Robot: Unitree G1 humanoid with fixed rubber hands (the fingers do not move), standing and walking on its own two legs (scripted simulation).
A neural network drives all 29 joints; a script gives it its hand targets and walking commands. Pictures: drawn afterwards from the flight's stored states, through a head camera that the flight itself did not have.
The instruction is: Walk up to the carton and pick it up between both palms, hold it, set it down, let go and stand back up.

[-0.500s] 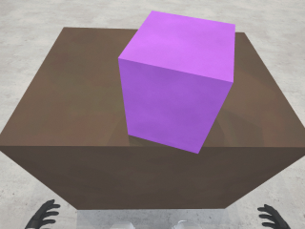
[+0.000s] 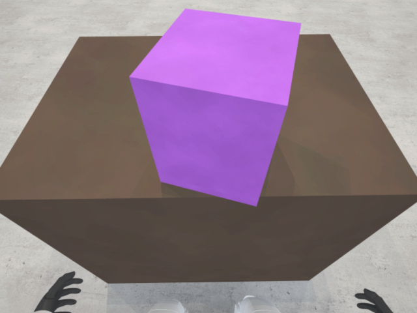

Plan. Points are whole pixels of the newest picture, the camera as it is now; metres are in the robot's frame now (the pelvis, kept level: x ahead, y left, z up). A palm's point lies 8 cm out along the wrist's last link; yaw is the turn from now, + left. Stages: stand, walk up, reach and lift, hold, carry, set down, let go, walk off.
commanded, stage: walk up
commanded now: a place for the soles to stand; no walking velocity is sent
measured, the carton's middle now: (222, 111) +0.43 +0.00 +0.15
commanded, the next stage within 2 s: reach and lift in 0.46 s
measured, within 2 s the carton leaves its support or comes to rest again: neither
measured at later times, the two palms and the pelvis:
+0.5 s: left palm (51, 312) +0.13 +0.31 -0.08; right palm out of the picture +0.10 -0.32 -0.08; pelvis +0.00 -0.01 +0.00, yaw +0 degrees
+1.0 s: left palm (53, 288) +0.16 +0.30 -0.02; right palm out of the picture +0.08 -0.30 -0.01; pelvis -0.03 +0.01 +0.02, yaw +0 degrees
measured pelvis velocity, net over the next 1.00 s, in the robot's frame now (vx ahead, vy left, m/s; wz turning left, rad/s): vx -0.03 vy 0.01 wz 0.00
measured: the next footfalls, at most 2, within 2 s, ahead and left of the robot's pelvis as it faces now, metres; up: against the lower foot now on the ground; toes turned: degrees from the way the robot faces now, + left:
right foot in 1.30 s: -0.09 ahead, -0.04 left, +0.00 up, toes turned -3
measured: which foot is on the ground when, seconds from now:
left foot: down 0.00-1.00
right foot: down 0.00-1.00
